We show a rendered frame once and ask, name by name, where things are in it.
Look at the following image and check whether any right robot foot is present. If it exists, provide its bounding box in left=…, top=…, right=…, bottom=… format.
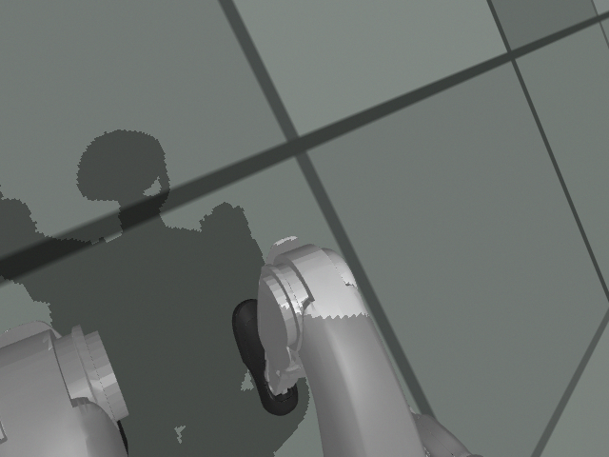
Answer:
left=232, top=299, right=298, bottom=416

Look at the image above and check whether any right robot hand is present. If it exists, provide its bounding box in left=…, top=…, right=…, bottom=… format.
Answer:
left=409, top=406, right=472, bottom=457

